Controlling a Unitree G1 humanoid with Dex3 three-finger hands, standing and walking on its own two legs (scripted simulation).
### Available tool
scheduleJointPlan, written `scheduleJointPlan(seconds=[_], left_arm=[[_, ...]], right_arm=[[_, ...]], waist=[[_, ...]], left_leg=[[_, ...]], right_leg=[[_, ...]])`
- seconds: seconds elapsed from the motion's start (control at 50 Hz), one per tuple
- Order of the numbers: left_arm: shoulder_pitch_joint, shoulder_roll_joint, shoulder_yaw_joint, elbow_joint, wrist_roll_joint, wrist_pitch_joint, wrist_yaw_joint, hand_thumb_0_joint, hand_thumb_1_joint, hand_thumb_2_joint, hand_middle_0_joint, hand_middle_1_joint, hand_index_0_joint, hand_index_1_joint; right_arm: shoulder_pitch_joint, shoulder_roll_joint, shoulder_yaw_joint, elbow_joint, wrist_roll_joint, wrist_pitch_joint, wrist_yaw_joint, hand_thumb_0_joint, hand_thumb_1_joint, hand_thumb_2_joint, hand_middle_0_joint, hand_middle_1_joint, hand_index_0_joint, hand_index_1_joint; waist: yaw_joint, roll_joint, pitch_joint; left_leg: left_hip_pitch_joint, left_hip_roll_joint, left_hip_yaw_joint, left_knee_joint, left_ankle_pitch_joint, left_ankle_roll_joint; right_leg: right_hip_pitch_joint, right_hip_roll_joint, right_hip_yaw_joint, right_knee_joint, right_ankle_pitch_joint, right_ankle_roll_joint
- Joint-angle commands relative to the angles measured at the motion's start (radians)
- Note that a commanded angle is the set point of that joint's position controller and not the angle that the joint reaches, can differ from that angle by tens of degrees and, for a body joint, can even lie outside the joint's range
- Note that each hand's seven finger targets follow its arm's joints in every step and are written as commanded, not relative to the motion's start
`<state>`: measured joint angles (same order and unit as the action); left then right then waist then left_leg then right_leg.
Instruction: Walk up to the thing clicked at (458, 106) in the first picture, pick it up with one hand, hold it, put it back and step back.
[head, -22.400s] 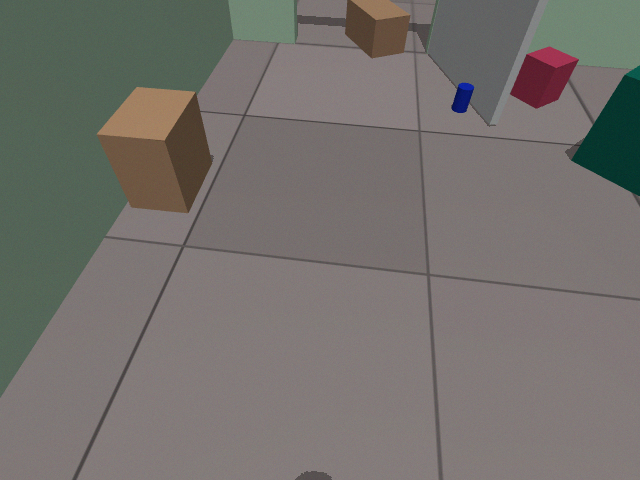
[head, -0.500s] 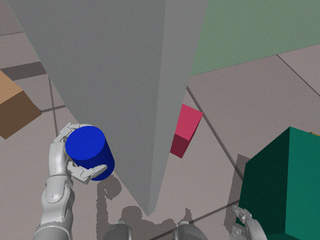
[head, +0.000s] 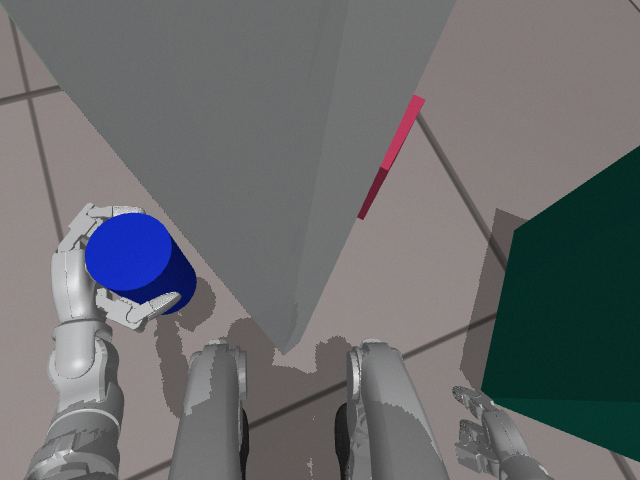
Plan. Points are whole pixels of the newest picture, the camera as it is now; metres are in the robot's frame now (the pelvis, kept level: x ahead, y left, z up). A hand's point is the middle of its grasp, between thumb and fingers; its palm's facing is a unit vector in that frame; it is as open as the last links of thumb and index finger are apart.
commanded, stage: crouch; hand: left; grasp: from the side
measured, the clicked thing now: (149, 269) +0.37 +0.20 -0.06
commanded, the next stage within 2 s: lower in 1.08 s
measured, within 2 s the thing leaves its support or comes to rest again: neither
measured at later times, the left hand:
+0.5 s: hand (160, 295) +0.38 +0.23 -0.22, palm faces +0.21 -0.98 -0.03, open 11.8 cm
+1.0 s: hand (166, 302) +0.38 +0.24 -0.29, palm faces +0.19 -0.98 -0.04, open 11.8 cm
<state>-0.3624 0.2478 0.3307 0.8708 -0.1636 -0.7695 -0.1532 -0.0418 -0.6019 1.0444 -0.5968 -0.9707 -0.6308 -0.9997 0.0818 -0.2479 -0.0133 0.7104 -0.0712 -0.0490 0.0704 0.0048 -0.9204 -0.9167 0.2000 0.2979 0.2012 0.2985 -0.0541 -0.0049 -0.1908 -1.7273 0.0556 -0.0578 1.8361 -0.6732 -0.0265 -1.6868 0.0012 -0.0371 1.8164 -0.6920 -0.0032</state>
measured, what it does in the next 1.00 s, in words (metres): lowers itself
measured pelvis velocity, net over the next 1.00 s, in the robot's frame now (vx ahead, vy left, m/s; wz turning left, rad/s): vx -0.03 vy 0.01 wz -0.10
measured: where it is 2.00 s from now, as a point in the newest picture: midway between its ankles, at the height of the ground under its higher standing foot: (293, 477)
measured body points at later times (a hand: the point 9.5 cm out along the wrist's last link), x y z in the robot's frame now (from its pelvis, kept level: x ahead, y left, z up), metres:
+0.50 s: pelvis -0.04 +0.00 -0.16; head +0.17 +0.04 +0.24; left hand +0.36 +0.28 -0.22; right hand +0.09 -0.26 -0.28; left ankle +0.06 +0.13 -0.48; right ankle +0.06 -0.12 -0.48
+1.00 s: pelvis -0.03 +0.01 -0.20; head +0.19 +0.07 +0.18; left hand +0.36 +0.29 -0.29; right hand +0.09 -0.27 -0.31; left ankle +0.06 +0.13 -0.48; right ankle +0.06 -0.12 -0.48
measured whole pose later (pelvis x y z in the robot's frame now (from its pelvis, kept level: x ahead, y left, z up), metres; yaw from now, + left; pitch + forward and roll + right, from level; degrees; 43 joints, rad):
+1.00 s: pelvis -0.03 +0.01 -0.20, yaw -6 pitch +26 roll -7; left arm -0.49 0.45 0.51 1.03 -0.14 -0.84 -0.18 -0.04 -0.61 1.06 -0.59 -0.97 -0.63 -1.00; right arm -0.02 -0.30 0.12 0.74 -0.17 -0.01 0.11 0.00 -0.93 -0.92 0.20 0.30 0.20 0.30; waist -0.13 -0.08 0.04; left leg -2.27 0.03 -0.19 2.50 -0.69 -0.04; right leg -2.19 0.02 -0.11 2.42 -0.69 0.01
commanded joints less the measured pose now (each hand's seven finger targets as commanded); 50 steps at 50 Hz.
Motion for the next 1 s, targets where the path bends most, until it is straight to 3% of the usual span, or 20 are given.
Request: scheduleJointPlan(seconds=[0.0,0.14,0.16,0.18,0.22,0.26,0.32,0.34,0.42,0.48,0.52,0.56,0.58,0.62,0.66,0.74,0.76,0.86,0.88,0.98], left_arm=[[-0.334,0.224,0.093,-0.198,-0.023,-0.131,-0.004,0.000,0.056,1.328,-1.240,-1.418,-1.241,-1.437],[-0.422,0.290,0.145,-0.134,-0.006,-0.160,-0.023,0.000,0.055,1.337,-1.249,-1.434,-1.252,-1.453],[-0.445,0.269,0.121,-0.149,-0.007,-0.163,-0.029,0.000,0.035,1.326,-1.243,-1.423,-1.247,-1.442],[-0.439,0.312,0.162,-0.142,-0.008,-0.162,-0.030,0.000,0.032,1.324,-1.228,-1.412,-1.229,-1.433],[-0.457,0.296,0.143,-0.129,-0.006,-0.159,-0.030,0.000,0.017,1.299,-1.222,-1.391,-1.220,-1.413],[-0.478,0.309,0.155,-0.118,-0.012,-0.155,-0.028,0.000,-0.016,1.280,-1.202,-1.372,-1.200,-1.395],[-0.478,0.359,0.183,-0.118,-0.005,-0.149,-0.031,0.000,-0.026,1.256,-1.174,-1.344,-1.173,-1.366],[-0.505,0.345,0.161,-0.126,0.003,-0.147,-0.029,0.000,-0.015,1.256,-1.172,-1.339,-1.171,-1.360],[-0.474,0.348,0.182,-0.097,0.001,-0.144,-0.019,0.000,0.009,1.251,-1.169,-1.330,-1.169,-1.350],[-0.456,0.374,0.195,-0.109,0.003,-0.145,-0.021,0.000,0.014,1.255,-1.174,-1.333,-1.172,-1.355],[-0.434,0.346,0.176,-0.089,0.002,-0.141,-0.027,0.000,-0.001,1.239,-1.169,-1.326,-1.169,-1.346],[-0.445,0.375,0.197,-0.093,0.002,-0.143,-0.022,0.000,0.005,1.247,-1.152,-1.319,-1.152,-1.339],[-0.448,0.364,0.191,-0.077,0.005,-0.143,-0.021,0.000,0.005,1.249,-1.164,-1.330,-1.166,-1.347],[-0.421,0.384,0.213,-0.087,-0.001,-0.148,-0.020,0.000,0.002,1.250,-1.161,-1.332,-1.164,-1.349],[-0.447,0.390,0.197,-0.103,0.002,-0.155,-0.024,0.000,0.020,1.256,-1.161,-1.335,-1.165,-1.351],[-0.403,0.423,0.231,-0.087,-0.005,-0.163,-0.022,0.000,0.017,1.259,-1.154,-1.334,-1.158,-1.351],[-0.431,0.409,0.205,-0.096,-0.006,-0.165,-0.025,0.000,0.017,1.253,-1.166,-1.336,-1.171,-1.351],[-0.407,0.447,0.231,-0.102,-0.009,-0.174,-0.024,0.000,0.014,1.238,-1.175,-1.334,-1.180,-1.348],[-0.419,0.420,0.194,-0.105,-0.006,-0.178,-0.028,0.000,0.020,1.229,-1.154,-1.315,-1.160,-1.329],[-0.365,0.431,0.222,-0.071,-0.015,-0.176,-0.025,0.000,0.010,1.234,-1.158,-1.322,-1.164,-1.336]], right_arm=[[0.078,-0.181,-0.056,-0.064,-0.013,-0.023,-0.005,0.000,-0.915,-0.916,0.199,0.300,0.199,0.300],[0.059,-0.201,-0.043,-0.050,-0.030,-0.019,0.000,0.000,-0.917,-0.916,0.199,0.300,0.199,0.300],[0.049,-0.202,-0.042,-0.053,-0.031,-0.021,0.001,0.000,-0.917,-0.915,0.199,0.300,0.199,0.300],[0.054,-0.208,-0.040,-0.050,-0.033,-0.020,0.000,0.000,-0.917,-0.916,0.199,0.300,0.199,0.300],[0.047,-0.203,-0.035,-0.048,-0.035,-0.019,-0.001,0.000,-0.919,-0.916,0.199,0.300,0.199,0.300],[0.041,-0.207,-0.031,-0.047,-0.037,-0.020,-0.002,0.000,-0.918,-0.915,0.199,0.300,0.199,0.300],[0.047,-0.219,-0.030,-0.040,-0.038,-0.015,-0.008,0.000,-0.920,-0.916,0.199,0.300,0.199,0.300],[0.047,-0.221,-0.026,-0.035,-0.042,-0.013,-0.007,0.000,-0.920,-0.915,0.199,0.300,0.199,0.300],[0.040,-0.231,-0.014,-0.032,-0.045,-0.006,-0.006,0.000,-0.919,-0.915,0.199,0.300,0.200,0.300],[0.048,-0.246,-0.009,-0.030,-0.047,0.001,-0.003,0.000,-0.922,-0.916,0.199,0.300,0.199,0.300],[0.044,-0.245,-0.004,-0.029,-0.051,0.003,-0.002,0.000,-0.927,-0.916,0.199,0.300,0.200,0.300],[0.039,-0.252,0.005,-0.020,-0.055,0.007,-0.001,0.000,-0.923,-0.916,0.199,0.300,0.200,0.300],[0.046,-0.256,0.010,-0.016,-0.061,0.010,0.003,0.000,-0.927,-0.916,0.199,0.300,0.200,0.300],[0.039,-0.266,0.014,-0.023,-0.064,0.014,0.006,0.000,-0.925,-0.916,0.199,0.300,0.200,0.300],[0.033,-0.270,0.021,-0.021,-0.070,0.018,0.008,0.000,-0.921,-0.914,0.199,0.300,0.200,0.300],[0.026,-0.276,0.035,-0.022,-0.081,0.024,0.014,0.000,-0.923,-0.916,0.199,0.300,0.200,0.300],[0.019,-0.278,0.039,-0.020,-0.084,0.025,0.014,0.000,-0.927,-0.916,0.200,0.300,0.200,0.300],[0.009,-0.294,0.049,-0.022,-0.093,0.028,0.019,0.000,-0.927,-0.915,0.199,0.300,0.200,0.300],[0.000,-0.293,0.054,-0.020,-0.097,0.029,0.022,0.000,-0.926,-0.915,0.200,0.300,0.200,0.300],[-0.004,-0.312,0.065,-0.021,-0.106,0.033,0.027,0.000,-0.931,-0.917,0.200,0.300,0.200,0.300]], waist=[[-0.007,0.076,-0.597],[-0.013,0.129,-0.621],[-0.024,0.140,-0.617],[-0.010,0.150,-0.634],[-0.017,0.140,-0.611],[-0.021,0.143,-0.598],[-0.021,0.139,-0.624],[-0.029,0.161,-0.603],[-0.029,0.143,-0.560],[-0.024,0.175,-0.588],[-0.035,0.164,-0.568],[-0.034,0.172,-0.532],[-0.052,0.182,-0.518],[-0.044,0.177,-0.525],[-0.061,0.194,-0.507],[-0.051,0.184,-0.521],[-0.067,0.195,-0.491],[-0.060,0.221,-0.491],[-0.074,0.228,-0.470],[-0.074,0.217,-0.459]], left_leg=[[0.290,-0.041,0.011,-0.090,0.242,0.044],[0.175,-0.041,0.020,0.036,0.145,0.033],[0.168,-0.042,0.020,0.045,0.118,0.032],[0.165,-0.043,0.026,0.063,0.129,0.031],[0.110,-0.043,0.033,0.090,0.077,0.031],[0.067,-0.044,0.039,0.123,0.039,0.033],[0.038,-0.046,0.041,0.169,0.059,0.036],[0.030,-0.047,0.039,0.174,0.049,0.035],[-0.026,-0.047,0.026,0.206,0.024,0.036],[0.000,-0.045,0.018,0.236,0.082,0.029],[-0.019,-0.043,0.016,0.263,0.090,0.030],[-0.047,-0.043,0.012,0.274,0.087,0.030],[-0.047,-0.041,0.003,0.281,0.093,0.028],[-0.043,-0.039,-0.004,0.299,0.097,0.028],[-0.063,-0.038,-0.007,0.313,0.086,0.029],[-0.086,-0.035,-0.006,0.353,0.110,0.030],[-0.099,-0.034,-0.008,0.357,0.093,0.030],[-0.090,-0.031,-0.022,0.374,0.094,0.025],[-0.104,-0.031,-0.026,0.377,0.081,0.024],[-0.098,-0.030,-0.037,0.404,0.126,0.023]], right_leg=[[0.222,0.026,0.018,-0.139,0.249,-0.026],[0.065,0.028,-0.014,0.020,0.165,-0.034],[0.029,0.029,-0.020,0.037,0.145,-0.036],[0.037,0.028,-0.020,0.054,0.152,-0.035],[0.006,0.030,-0.021,0.076,0.108,-0.034],[-0.018,0.030,-0.020,0.093,0.078,-0.032],[-0.026,0.030,-0.028,0.134,0.102,-0.030],[-0.060,0.030,-0.039,0.155,0.102,-0.033],[-0.097,0.033,-0.065,0.205,0.084,-0.033],[-0.117,0.037,-0.077,0.249,0.134,-0.037],[-0.135,0.039,-0.078,0.262,0.145,-0.036],[-0.149,0.039,-0.083,0.278,0.145,-0.035],[-0.154,0.038,-0.091,0.289,0.154,-0.035],[-0.157,0.041,-0.098,0.300,0.159,-0.033],[-0.162,0.042,-0.100,0.307,0.156,-0.032],[-0.126,0.049,-0.102,0.326,0.178,-0.027],[-0.148,0.050,-0.104,0.330,0.166,-0.027],[-0.159,0.054,-0.122,0.354,0.170,-0.029],[-0.171,0.053,-0.125,0.361,0.160,-0.029],[-0.162,0.054,-0.134,0.376,0.205,-0.025]])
